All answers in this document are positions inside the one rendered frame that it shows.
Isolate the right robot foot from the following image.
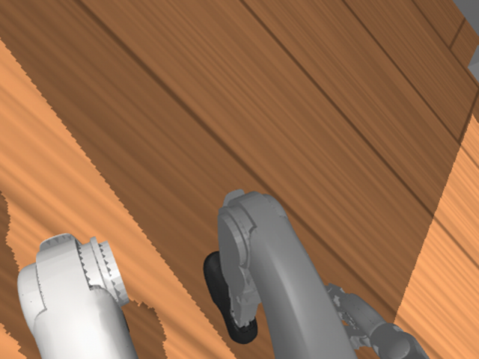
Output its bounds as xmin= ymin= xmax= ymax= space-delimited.
xmin=204 ymin=251 xmax=257 ymax=344

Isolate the right robot arm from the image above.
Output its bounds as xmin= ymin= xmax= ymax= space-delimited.
xmin=370 ymin=323 xmax=430 ymax=359

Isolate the right robot hand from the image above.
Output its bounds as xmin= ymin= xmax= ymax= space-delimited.
xmin=324 ymin=283 xmax=387 ymax=349

